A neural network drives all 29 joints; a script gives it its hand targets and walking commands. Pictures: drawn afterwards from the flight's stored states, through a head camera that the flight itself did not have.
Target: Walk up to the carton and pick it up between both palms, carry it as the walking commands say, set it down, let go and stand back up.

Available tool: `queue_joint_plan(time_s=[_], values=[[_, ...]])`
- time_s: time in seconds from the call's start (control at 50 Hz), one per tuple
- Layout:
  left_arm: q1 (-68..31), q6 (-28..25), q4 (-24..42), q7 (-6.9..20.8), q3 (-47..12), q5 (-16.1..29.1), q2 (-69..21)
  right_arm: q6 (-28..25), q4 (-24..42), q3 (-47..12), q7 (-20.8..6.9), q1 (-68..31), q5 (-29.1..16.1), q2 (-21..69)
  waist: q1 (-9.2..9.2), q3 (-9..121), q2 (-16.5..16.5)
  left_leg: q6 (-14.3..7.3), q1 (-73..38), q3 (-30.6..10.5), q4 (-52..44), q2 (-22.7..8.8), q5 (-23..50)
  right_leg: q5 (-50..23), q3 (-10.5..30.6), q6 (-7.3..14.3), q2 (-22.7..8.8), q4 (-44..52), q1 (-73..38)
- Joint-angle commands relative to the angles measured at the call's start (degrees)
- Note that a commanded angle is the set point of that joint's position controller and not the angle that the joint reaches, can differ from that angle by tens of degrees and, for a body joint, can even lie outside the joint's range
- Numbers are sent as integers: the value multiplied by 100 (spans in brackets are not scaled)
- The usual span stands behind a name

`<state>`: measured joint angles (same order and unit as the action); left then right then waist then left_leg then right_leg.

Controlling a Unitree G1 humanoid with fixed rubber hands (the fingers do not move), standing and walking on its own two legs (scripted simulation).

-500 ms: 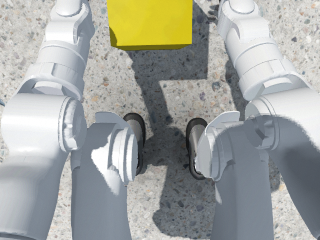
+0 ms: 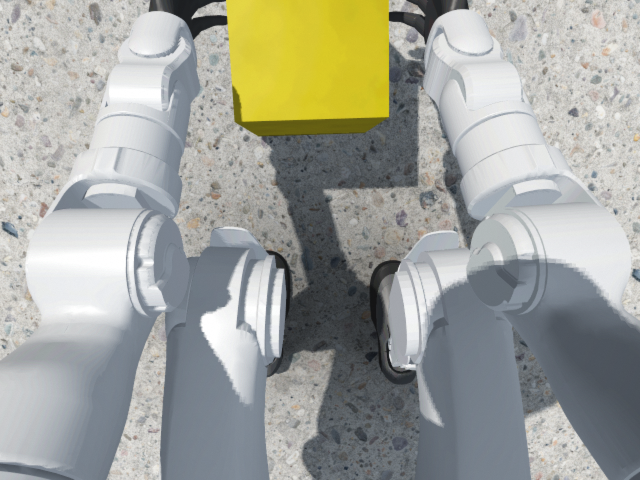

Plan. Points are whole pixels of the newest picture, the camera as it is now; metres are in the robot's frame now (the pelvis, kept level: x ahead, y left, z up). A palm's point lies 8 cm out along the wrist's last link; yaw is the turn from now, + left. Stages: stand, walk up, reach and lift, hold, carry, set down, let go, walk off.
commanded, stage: reach and lift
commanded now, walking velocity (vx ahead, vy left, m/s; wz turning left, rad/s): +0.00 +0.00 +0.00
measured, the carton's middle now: (309, 58) +0.51 +0.05 -0.26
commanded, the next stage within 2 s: none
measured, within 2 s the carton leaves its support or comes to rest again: leaves its support in 0.18 s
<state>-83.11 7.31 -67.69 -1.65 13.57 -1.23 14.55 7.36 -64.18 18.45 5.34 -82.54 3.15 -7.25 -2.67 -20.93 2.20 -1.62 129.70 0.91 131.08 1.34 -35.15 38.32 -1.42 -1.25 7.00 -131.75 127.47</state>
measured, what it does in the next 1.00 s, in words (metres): stands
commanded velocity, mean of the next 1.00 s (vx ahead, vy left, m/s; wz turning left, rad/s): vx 0.00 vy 0.00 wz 0.00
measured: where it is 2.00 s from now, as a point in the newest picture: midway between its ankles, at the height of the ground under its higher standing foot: (330, 336)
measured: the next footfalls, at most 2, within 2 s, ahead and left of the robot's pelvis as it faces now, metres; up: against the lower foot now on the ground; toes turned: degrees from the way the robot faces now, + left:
none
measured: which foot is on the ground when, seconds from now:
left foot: down 0.00-1.00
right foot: down 0.00-1.00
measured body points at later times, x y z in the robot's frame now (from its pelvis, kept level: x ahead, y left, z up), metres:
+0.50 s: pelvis -0.01 +0.00 +0.01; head +0.34 +0.03 +0.28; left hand +0.53 +0.18 -0.16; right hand +0.54 -0.08 -0.15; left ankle +0.10 +0.11 -0.32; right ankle +0.09 -0.11 -0.32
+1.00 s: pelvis -0.01 +0.00 +0.04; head +0.33 +0.03 +0.32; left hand +0.53 +0.18 -0.10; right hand +0.54 -0.07 -0.09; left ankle +0.10 +0.11 -0.32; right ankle +0.09 -0.11 -0.32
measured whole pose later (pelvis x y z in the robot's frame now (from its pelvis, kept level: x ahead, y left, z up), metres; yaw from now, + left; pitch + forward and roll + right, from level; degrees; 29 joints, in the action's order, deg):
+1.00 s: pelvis -0.01 +0.00 +0.04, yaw +1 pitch +38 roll -2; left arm -76.9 15.8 -49.1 -7.1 20.9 -8.1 6.8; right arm 13.0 -47.3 24.0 12.6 -76.6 7.1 0.0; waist -2.1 -12.4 2.4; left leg 1.2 129.1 -1.4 122.0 5.9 -31.1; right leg 34.7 0.3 -2.6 8.7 -123.0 126.8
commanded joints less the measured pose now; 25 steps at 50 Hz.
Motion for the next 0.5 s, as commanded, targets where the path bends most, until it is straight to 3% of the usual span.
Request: queue_joint_plan(time_s=[0.0, 0.22, 0.32, 0.48], values=[[-2103, -138, 789, 1287, -1035, 302, -5200, -169, 517, -1304, -1233, -2178, -291, 5007, -144, 4789, -51, -8, -2661, -278, -891, 585, 2621, -2185, 55, 178, 432, 951, -1408], [-2489, -150, 1149, 1275, -1249, 511, -5241, -149, 459, -1493, -1120, -2243, -343, 5230, -127, 4833, -47, 10, -2503, -218, -904, 589, 2510, -2303, 154, 209, 437, 1017, -1733], [-2836, -144, 1460, 1217, -1516, 694, -5395, -128, 714, -1741, -1065, -2475, -493, 5524, -148, 5433, -60, 41, -2863, -163, -927, 604, 2629, -2442, 128, 182, 449, 1021, -2174], [-3024, 55, 1670, 1156, -1590, 582, -5697, 95, 1022, -1931, -1051, -2750, -544, 5921, -262, 6099, -53, 77, -3299, -43, -1115, 624, 2417, -2173, 22, 131, 449, 1155, -2422]])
